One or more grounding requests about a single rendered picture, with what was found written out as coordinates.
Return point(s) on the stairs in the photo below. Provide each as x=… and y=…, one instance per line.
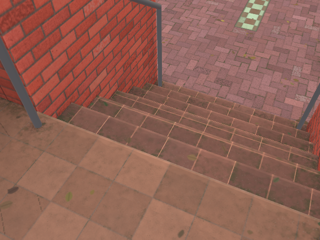
x=255, y=151

